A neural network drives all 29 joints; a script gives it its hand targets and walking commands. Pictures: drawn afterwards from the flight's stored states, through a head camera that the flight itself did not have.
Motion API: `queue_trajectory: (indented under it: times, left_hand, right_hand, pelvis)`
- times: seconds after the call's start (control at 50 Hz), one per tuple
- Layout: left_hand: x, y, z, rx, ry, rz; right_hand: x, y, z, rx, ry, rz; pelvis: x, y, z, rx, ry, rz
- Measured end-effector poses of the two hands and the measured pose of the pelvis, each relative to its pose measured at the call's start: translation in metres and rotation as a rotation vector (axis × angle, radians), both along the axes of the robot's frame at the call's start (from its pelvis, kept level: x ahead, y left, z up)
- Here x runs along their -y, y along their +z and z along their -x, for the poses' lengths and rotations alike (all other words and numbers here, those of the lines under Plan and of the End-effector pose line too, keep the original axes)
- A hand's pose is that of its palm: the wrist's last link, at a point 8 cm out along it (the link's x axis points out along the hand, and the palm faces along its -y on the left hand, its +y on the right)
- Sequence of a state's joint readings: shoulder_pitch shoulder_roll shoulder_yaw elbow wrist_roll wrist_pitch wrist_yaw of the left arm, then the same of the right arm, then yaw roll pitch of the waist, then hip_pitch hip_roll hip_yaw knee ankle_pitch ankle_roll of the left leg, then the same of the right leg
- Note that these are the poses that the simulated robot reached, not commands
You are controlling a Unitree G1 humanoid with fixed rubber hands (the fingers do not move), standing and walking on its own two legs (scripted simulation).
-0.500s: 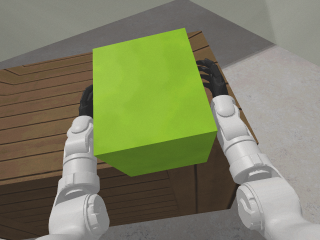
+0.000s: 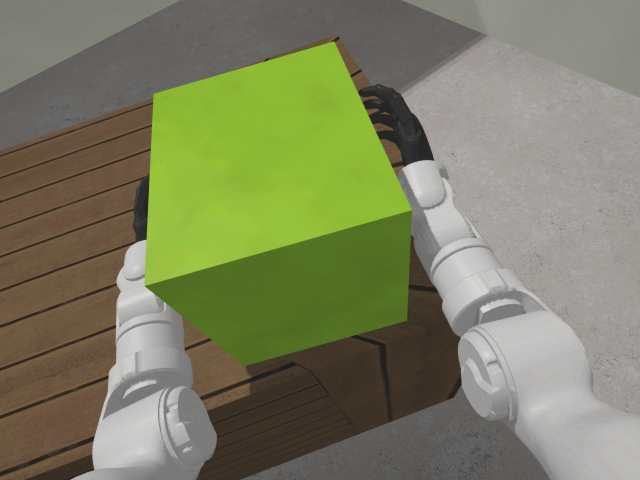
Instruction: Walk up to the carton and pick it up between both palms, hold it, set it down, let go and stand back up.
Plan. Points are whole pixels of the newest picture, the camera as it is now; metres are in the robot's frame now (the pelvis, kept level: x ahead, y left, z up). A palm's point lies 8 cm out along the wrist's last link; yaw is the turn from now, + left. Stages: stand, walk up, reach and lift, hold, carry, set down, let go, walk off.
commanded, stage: set down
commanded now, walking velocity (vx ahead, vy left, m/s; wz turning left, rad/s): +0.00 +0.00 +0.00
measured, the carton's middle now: (286, 213) +0.42 +0.15 +0.06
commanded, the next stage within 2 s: none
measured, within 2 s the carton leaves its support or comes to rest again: rests again in 1.00 s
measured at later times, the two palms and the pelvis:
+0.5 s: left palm (157, 209) +0.38 +0.30 +0.11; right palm (426, 129) +0.49 -0.02 +0.14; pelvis +0.01 +0.03 +0.00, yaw +0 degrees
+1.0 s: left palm (101, 272) +0.27 +0.30 +0.14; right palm (473, 193) +0.38 -0.07 +0.16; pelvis -0.07 -0.01 -0.01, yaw +1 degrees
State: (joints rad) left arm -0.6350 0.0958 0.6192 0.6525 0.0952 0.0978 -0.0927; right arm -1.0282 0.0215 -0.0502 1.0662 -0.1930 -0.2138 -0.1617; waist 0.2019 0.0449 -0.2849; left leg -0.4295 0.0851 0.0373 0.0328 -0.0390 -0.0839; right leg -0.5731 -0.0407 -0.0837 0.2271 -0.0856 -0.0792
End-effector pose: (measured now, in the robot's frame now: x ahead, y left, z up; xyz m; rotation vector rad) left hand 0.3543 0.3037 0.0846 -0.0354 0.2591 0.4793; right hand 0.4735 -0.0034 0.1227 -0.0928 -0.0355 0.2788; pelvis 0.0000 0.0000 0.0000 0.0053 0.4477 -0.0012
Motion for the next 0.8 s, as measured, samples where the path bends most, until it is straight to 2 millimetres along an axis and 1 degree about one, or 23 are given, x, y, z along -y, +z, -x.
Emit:
queue_trajectory:
  times: [0.02, 0.08, 0.14, 0.18, 0.22, 0.28, 0.36, 0.4, 0.44, 0.5, 0.58, 0.62, 0.68, 0.72, 0.76, 0.8]
  left_hand:
    - [-0.001, -0.003, -0.005, -0.001, -0.003, 0.009]
    - [-0.006, -0.01, -0.016, 0.002, -0.009, 0.039]
    - [-0.01, -0.009, -0.024, 0.0, -0.023, 0.027]
    - [-0.011, -0.009, -0.028, -0.001, -0.017, 0.031]
    - [-0.01, -0.007, -0.032, -0.016, -0.015, 0.016]
    - [-0.006, -0.004, -0.035, -0.051, -0.023, 0.001]
    - [-0.003, 0.006, -0.036, -0.047, -0.031, 0.033]
    - [-0.001, 0.014, -0.033, -0.035, -0.022, 0.049]
    - [0.001, 0.021, -0.03, -0.037, -0.009, 0.048]
    - [0.007, 0.028, -0.023, -0.066, 0.006, 0.039]
    - [0.017, 0.03, -0.013, -0.116, 0.02, 0.023]
    - [0.023, 0.03, -0.008, -0.124, 0.024, 0.011]
    - [0.029, 0.029, 0.002, -0.132, 0.018, 0.0]
    - [0.033, 0.026, 0.011, -0.137, 0.009, -0.003]
    - [0.037, 0.022, 0.021, -0.142, 0.002, 0.002]
    - [0.04, 0.024, 0.032, -0.126, 0.001, 0.002]
  right_hand:
    - [0.0, -0.002, -0.002, -0.01, -0.007, -0.018]
    - [-0.004, -0.003, -0.007, -0.012, -0.029, -0.001]
    - [-0.007, -0.001, -0.009, 0.002, -0.041, 0.033]
    - [-0.008, -0.002, -0.012, -0.015, -0.048, 0.016]
    - [-0.006, -0.002, -0.014, -0.037, -0.048, -0.005]
    - [-0.001, -0.001, -0.016, -0.07, -0.044, 0.012]
    - [0.004, 0.013, -0.018, -0.074, -0.035, 0.017]
    - [0.007, 0.02, -0.019, -0.069, -0.022, -0.008]
    - [0.01, 0.022, -0.019, -0.085, -0.006, -0.038]
    - [0.016, 0.018, -0.016, -0.135, 0.012, -0.041]
    - [0.03, 0.013, -0.008, -0.169, 0.031, -0.006]
    - [0.037, 0.018, -0.001, -0.139, 0.036, -0.002]
    - [0.046, 0.035, 0.014, -0.042, 0.04, -0.013]
    - [0.05, 0.043, 0.024, 0.003, 0.044, -0.019]
    - [0.052, 0.042, 0.033, 0.004, 0.052, -0.018]
    - [0.054, 0.035, 0.042, -0.023, 0.062, -0.009]
  pelvis:
    - [-0.003, 0.001, -0.001, 0.007, -0.005, 0.007]
    - [-0.016, 0.001, -0.005, 0.002, 0.016, 0.014]
    - [-0.028, 0.004, -0.01, 0.005, 0.017, 0.029]
    - [-0.033, 0.003, -0.012, 0.004, 0.013, 0.032]
    - [-0.037, 0.003, -0.014, 0.01, 0.013, 0.036]
    - [-0.041, 0.004, -0.015, 0.02, 0.013, 0.042]
    - [-0.042, 0.003, -0.014, 0.026, 0.013, 0.046]
    - [-0.041, 0.002, -0.013, 0.026, 0.012, 0.044]
    - [-0.037, 0.001, -0.012, 0.027, 0.012, 0.039]
    - [-0.029, 0.001, -0.01, 0.029, 0.011, 0.029]
    - [-0.015, 0.001, -0.004, 0.036, 0.009, 0.011]
    - [-0.007, 0.001, 0.0, 0.043, 0.01, 0.003]
    - [0.002, 0.001, 0.009, 0.046, 0.014, -0.006]
    - [0.007, 0.0, 0.018, 0.058, 0.015, -0.01]
    - [0.013, -0.001, 0.027, 0.08, 0.015, -0.015]
    - [0.018, -0.003, 0.036, 0.092, 0.014, -0.019]
